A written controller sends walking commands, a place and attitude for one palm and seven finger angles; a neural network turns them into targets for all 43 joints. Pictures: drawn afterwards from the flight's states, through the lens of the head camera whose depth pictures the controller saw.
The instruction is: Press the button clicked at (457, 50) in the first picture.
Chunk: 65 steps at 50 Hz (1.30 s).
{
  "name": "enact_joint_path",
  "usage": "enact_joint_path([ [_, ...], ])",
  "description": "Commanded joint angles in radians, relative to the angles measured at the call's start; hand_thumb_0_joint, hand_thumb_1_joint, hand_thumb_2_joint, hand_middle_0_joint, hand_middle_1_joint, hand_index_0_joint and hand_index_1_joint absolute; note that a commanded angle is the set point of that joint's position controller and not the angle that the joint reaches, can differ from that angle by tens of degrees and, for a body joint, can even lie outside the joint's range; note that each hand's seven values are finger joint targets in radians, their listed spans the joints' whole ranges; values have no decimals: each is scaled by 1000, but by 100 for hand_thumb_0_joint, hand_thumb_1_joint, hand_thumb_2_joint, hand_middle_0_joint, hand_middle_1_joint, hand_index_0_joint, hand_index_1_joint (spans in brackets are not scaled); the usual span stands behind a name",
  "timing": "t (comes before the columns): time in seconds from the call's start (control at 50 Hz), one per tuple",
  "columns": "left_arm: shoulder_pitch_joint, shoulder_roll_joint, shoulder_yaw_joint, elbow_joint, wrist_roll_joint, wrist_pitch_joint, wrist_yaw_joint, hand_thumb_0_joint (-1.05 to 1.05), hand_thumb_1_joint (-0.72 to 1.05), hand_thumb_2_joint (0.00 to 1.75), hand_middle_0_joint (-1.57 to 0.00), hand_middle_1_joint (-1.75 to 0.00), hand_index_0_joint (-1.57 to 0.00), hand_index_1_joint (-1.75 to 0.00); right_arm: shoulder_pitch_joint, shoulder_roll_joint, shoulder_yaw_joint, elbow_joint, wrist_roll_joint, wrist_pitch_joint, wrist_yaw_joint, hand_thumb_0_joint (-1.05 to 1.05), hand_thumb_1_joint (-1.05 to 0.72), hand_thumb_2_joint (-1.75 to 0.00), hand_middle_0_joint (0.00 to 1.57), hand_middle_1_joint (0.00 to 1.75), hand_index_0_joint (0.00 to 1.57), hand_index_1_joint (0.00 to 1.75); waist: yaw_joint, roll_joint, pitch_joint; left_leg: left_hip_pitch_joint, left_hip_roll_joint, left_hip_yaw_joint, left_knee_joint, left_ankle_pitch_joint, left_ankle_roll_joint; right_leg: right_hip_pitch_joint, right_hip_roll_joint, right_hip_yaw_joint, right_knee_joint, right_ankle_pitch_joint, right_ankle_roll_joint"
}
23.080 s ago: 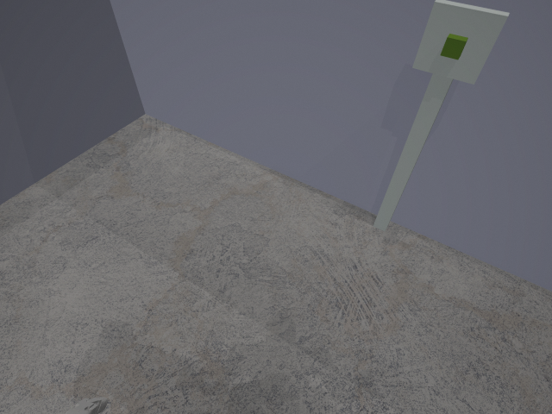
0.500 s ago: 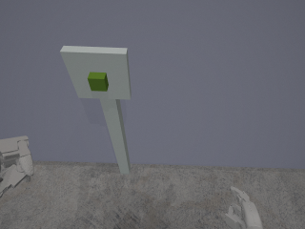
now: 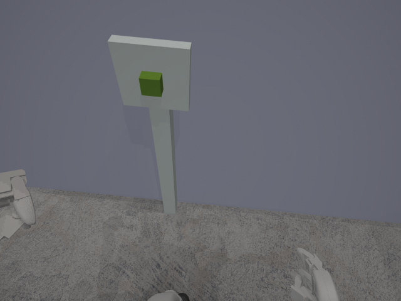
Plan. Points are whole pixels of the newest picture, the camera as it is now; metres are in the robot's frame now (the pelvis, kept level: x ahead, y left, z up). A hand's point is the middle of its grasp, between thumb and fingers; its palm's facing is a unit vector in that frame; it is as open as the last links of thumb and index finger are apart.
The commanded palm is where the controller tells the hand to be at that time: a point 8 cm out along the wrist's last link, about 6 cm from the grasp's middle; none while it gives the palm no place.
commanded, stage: step back with the hand held close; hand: left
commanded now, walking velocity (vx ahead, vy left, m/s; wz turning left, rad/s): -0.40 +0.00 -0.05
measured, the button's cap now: (151, 83) +0.57 +0.16 +0.11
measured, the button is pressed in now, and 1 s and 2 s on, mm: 0 0 0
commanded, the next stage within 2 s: stop stepping back and stand still in 0.56 s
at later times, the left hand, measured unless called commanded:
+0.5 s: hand out of the picture +0.16 +0.27 +0.19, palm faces +0.31 -0.87 -0.39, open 3.1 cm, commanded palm +0.10 +0.30 +0.19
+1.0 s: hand out of the picture +0.04 +0.34 +0.18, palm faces +0.29 -0.89 -0.36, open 3.1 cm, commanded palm +0.01 +0.38 +0.19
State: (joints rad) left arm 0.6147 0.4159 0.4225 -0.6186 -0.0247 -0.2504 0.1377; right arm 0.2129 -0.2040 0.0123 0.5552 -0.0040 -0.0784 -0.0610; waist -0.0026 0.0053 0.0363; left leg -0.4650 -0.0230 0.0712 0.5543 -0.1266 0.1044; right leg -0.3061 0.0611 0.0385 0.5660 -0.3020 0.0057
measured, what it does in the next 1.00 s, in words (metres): walks backwards: right foot, then right foot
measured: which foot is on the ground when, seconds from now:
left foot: down 0.00-0.84, up 0.86-0.98, down 1.00-1.00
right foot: down 0.00-0.30, up 0.32-0.60, down 0.62-0.72, up 0.74-0.84, down 0.86-1.00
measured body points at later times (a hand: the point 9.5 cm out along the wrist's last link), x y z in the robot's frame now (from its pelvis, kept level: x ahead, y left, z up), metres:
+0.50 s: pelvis -0.05 +0.03 +0.02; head -0.02 +0.09 +0.46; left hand +0.13 +0.32 +0.21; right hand +0.11 -0.20 -0.04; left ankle +0.09 +0.06 -0.73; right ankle -0.17 -0.11 -0.67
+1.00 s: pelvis -0.16 +0.12 -0.01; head -0.18 +0.18 +0.43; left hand +0.02 +0.39 +0.20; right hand -0.07 -0.15 -0.08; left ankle -0.09 +0.20 -0.73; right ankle -0.18 -0.03 -0.72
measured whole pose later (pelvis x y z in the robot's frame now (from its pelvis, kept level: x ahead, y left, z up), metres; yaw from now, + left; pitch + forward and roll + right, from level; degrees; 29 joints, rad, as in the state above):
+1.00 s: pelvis -0.16 +0.12 -0.01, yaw -9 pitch -2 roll -5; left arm 0.63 0.42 0.43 -0.72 -0.04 -0.20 0.13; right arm 0.31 -0.20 0.00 0.67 0.00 -0.06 -0.05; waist 0.01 -0.04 -0.05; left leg -0.43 0.05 -0.02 0.80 -0.38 0.00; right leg -0.26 0.00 -0.11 0.65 -0.37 -0.01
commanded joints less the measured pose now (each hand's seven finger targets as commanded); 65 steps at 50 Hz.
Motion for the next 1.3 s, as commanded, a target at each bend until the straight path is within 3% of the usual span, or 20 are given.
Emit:
enact_joint_path([
  [0.0,-29,127,76,-239,-20,-74,5,0,90,90,-130,-150,-130,-150,-110,-142,-68,-147,0,-61,-4,0,-90,-90,20,30,20,30,4,42,-174,41,181,-217,-223,-263,-37,120,-37,80,-42,136,-28],
  [0.16,-47,154,68,-198,-17,-76,29,0,90,90,-130,-150,-130,-150,-81,-108,-74,-111,-1,-19,2,0,-90,-90,20,30,20,30,-29,-119,-155,269,33,-114,184,-158,-105,-229,-276,254,-269,143,-128],
  [0.24,-40,174,77,-212,-17,-79,22,0,90,90,-130,-150,-130,-150,-115,-131,-72,-133,6,-6,-11,0,-90,-90,20,30,20,30,-23,53,-110,233,112,-217,-79,-91,-71,-187,-112,103,-135,108,-46],
  [0.3,-32,201,140,-221,-9,-100,4,0,90,90,-130,-150,-130,-150,-162,-166,-74,-159,-21,-57,-16,0,-90,-90,20,30,20,30,3,312,-152,-235,415,-564,-565,-669,35,224,88,24,465,-168,7],
  [0.34,-19,182,140,-237,-29,-88,11,0,90,90,-130,-150,-130,-150,-124,-131,-80,-135,-30,-67,-3,0,-90,-90,20,30,20,30,18,110,-184,-68,356,-420,-459,-446,12,90,55,24,495,-202,-16],
  [0.52,-46,147,23,-240,-52,-68,1,0,90,90,-130,-150,-130,-150,-41,-110,-63,-50,-36,-72,18,0,-90,-90,20,30,20,30,12,200,-278,402,194,-136,-379,-62,-216,103,13,-109,-263,-150,-67],
  [0.6,-126,247,105,-261,-63,-94,10,0,90,90,-130,-150,-130,-150,-71,-88,-24,-29,-44,-62,3,0,-90,-90,20,30,20,30,-12,-20,-219,499,76,-92,166,-81,-166,-249,-319,53,-361,147,-151],
  [0.64,-157,158,20,-192,-58,-69,-16,0,90,90,-130,-150,-130,-150,-85,-129,-62,-33,-5,-76,-7,0,-90,-90,20,30,20,30,-41,-149,-105,468,46,-153,113,-113,-162,-334,-214,-55,-266,-102,-113],
  [0.72,-62,197,128,-263,-81,-10,-11,0,90,90,-130,-150,-130,-150,-147,-144,-54,-94,-21,-68,-9,0,-90,-90,20,30,20,30,15,359,-144,111,196,-511,-638,-690,-247,61,150,-137,208,-407,-45],
  [0.78,89,212,161,-271,-85,0,-24,0,90,90,-130,-150,-130,-150,-105,-96,-76,-109,-15,-62,24,0,-90,-90,20,30,20,30,64,329,-243,44,38,-112,-480,-446,-390,337,178,-224,75,-393,-87],
  [0.8,174,234,179,-285,-79,-3,-20,0,90,90,-130,-150,-130,-150,-70,-86,-75,-117,17,-59,34,0,-90,-90,20,30,20,30,68,106,-273,170,-83,55,-27,-327,-341,177,26,-146,-191,-369,-138],
  [0.82,206,195,146,-308,-78,-4,-24,0,90,90,-130,-150,-130,-150,-58,-98,-91,-100,38,-41,37,0,-90,-90,20,30,20,30,42,-339,-162,268,-68,-107,698,-305,-233,-287,-321,206,-343,-306,-212],
  [0.84,65,176,133,-381,-76,24,-25,0,90,90,-130,-150,-130,-150,-91,-99,-85,-80,16,-8,34,0,-90,-90,20,30,20,30,-21,-215,-116,63,-32,-172,959,-296,-166,-377,-403,187,-303,-199,-275],
  [0.9,-138,132,75,-247,-31,38,-12,0,90,90,-130,-150,-130,-150,-110,-88,-53,-91,-8,-17,11,0,-90,-90,20,30,20,30,-50,-157,42,72,118,-122,488,-312,-110,-343,-276,18,-304,-413,-129],
  [0.96,-228,98,21,-184,-6,3,24,0,90,90,-130,-150,-130,-150,-72,-139,-53,-34,-6,-77,-21,0,-90,-90,20,30,20,30,-48,227,50,212,94,-135,-139,-285,-89,-187,-151,-71,42,-259,-73],
  [1.0,-257,125,11,-229,5,-25,32,0,90,90,-130,-150,-130,-150,-50,-153,-59,-76,-5,-102,-21,0,-90,-90,20,30,20,30,-39,371,28,172,364,-644,-390,-421,43,-253,-16,-75,429,-285,1],
  [1.02,-254,166,50,-268,-8,-29,19,0,90,90,-130,-150,-130,-150,-69,-104,-47,-53,-16,-117,-2,0,-90,-90,20,30,20,30,-41,329,-43,146,344,-747,-481,-646,-58,-239,-9,13,553,-250,-11],
  [1.12,65,112,26,-359,-9,16,11,0,90,90,-130,-150,-130,-150,-135,-96,-51,-99,-14,-89,48,0,-90,-90,20,30,20,30,26,256,-116,57,206,-284,-501,-576,-171,-5,31,-127,419,-84,-24],
  [1.22,47,132,27,-223,-27,88,26,0,90,90,-130,-150,-130,-150,-100,-77,-49,-95,-25,-34,4,0,-90,-90,20,30,20,30,15,228,-155,22,159,-113,-410,-406,-206,336,96,-252,-44,-277,-78],
  [1.28,-79,162,42,-222,-35,113,7,0,90,90,-130,-150,-130,-150,-98,-90,-63,-80,21,-4,-9,0,-90,-90,20,30,20,30,-5,-248,-60,-52,-7,-31,648,-332,-130,2,-332,138,-344,-13,-254],
])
